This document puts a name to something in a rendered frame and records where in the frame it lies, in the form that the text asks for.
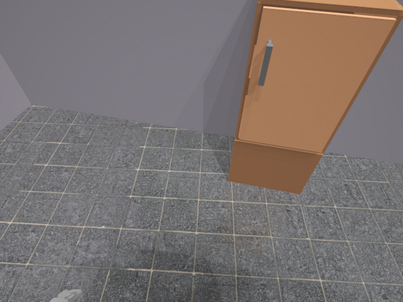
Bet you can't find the robot left hand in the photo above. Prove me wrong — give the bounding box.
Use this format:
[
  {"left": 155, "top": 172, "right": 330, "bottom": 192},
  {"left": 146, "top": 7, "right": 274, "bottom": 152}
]
[{"left": 50, "top": 289, "right": 82, "bottom": 302}]

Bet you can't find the handle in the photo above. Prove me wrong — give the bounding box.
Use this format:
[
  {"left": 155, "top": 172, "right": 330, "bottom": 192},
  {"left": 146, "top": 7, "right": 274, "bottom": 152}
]
[{"left": 258, "top": 40, "right": 273, "bottom": 86}]

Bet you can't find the cupboard door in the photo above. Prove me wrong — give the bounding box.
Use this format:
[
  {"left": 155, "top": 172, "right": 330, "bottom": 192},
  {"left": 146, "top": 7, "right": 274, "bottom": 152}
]
[{"left": 239, "top": 6, "right": 396, "bottom": 153}]

